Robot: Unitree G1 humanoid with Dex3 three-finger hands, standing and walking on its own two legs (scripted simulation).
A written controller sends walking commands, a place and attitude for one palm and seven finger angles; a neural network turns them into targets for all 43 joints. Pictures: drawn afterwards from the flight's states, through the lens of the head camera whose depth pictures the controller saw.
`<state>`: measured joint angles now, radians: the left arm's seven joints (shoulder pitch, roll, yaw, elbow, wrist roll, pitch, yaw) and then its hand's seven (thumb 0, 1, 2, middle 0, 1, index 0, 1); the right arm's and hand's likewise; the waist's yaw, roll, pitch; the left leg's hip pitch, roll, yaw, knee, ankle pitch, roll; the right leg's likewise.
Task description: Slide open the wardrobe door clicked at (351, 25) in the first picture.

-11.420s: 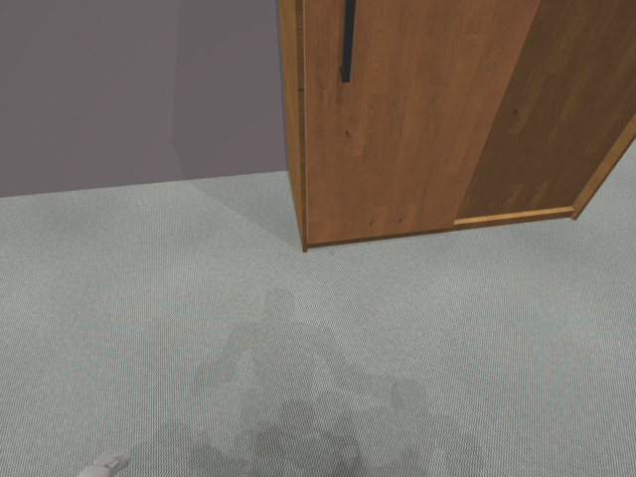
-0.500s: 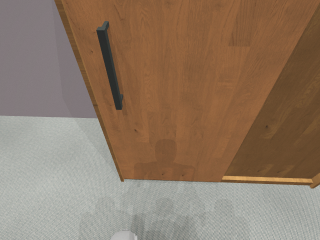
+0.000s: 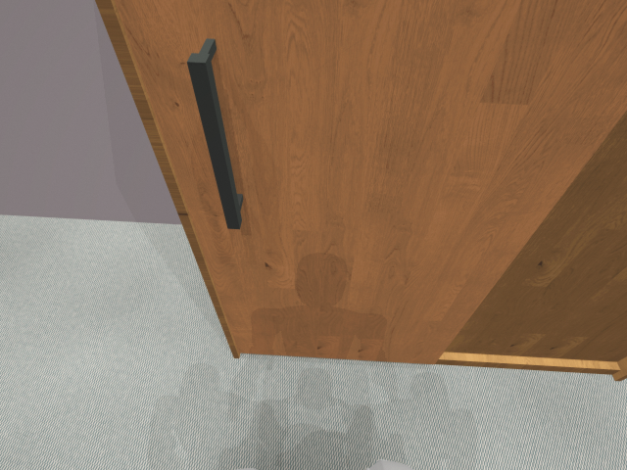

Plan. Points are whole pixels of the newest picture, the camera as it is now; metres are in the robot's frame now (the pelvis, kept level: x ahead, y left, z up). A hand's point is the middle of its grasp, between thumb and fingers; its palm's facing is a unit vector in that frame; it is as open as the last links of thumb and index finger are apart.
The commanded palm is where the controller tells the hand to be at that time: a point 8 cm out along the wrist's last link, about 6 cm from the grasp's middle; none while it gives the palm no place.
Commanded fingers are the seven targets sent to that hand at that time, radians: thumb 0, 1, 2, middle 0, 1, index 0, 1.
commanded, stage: come to a stop and stand still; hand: left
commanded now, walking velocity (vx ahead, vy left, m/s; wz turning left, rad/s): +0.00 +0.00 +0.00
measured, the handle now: (223, 148) +0.49 +0.17 +0.13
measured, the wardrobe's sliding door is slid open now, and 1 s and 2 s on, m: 0.00 0.00 0.00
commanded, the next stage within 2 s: look again from close up in 1.16 s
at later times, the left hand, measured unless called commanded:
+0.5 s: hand out of the picture -0.02 +0.11 -0.17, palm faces +0.11 -0.97 -0.20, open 7.2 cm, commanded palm none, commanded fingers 0.00 0.90 0.90 -0.20 -0.30 -0.20 -0.30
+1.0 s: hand out of the picture -0.10 +0.08 -0.17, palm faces +0.08 -0.98 -0.17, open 7.4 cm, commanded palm none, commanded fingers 0.00 0.90 0.90 -0.20 -0.30 -0.20 -0.30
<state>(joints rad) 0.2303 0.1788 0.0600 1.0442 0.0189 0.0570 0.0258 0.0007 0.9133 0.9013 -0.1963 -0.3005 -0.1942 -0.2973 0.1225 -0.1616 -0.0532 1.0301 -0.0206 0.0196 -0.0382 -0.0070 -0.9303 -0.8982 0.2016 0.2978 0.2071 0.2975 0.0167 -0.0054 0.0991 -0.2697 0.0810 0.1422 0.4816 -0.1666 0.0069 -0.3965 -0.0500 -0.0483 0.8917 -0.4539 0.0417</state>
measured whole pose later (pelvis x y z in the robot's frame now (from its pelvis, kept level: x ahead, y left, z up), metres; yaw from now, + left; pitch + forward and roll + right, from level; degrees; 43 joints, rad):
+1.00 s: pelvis -0.07 -0.07 +0.00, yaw +0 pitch -1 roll +1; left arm 0.33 0.10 0.01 1.15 0.01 -0.01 0.04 0.00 0.91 0.90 -0.20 -0.30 -0.20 -0.30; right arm 0.38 -0.11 -0.01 1.12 -0.01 0.01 -0.03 0.00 -0.91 -0.90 0.20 0.30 0.20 0.30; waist 0.01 0.01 0.03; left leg -0.14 0.03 0.05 0.45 -0.29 -0.02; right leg -0.30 0.03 -0.12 0.38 -0.07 -0.07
